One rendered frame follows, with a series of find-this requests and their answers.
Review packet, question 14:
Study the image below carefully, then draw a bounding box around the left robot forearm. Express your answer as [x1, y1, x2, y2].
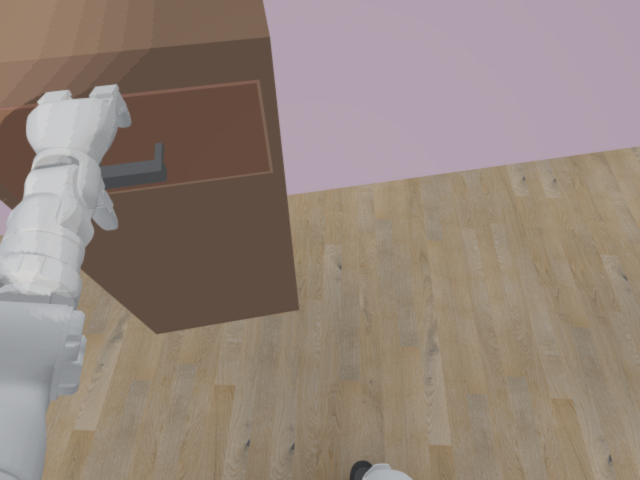
[0, 148, 101, 310]

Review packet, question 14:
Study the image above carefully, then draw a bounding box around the cabinet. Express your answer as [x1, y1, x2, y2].
[0, 0, 299, 334]

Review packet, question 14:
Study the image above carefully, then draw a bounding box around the drawer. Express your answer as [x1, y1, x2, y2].
[0, 80, 270, 201]

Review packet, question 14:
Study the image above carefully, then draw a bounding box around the robot right shin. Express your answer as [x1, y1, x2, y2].
[363, 463, 392, 477]

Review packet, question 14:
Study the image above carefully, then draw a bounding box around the left robot hand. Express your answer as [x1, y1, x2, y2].
[26, 84, 131, 231]

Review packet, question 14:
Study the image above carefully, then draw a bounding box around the robot left upper arm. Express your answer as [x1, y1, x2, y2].
[0, 301, 87, 480]

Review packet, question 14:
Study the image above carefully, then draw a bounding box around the handle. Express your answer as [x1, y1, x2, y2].
[99, 143, 167, 189]

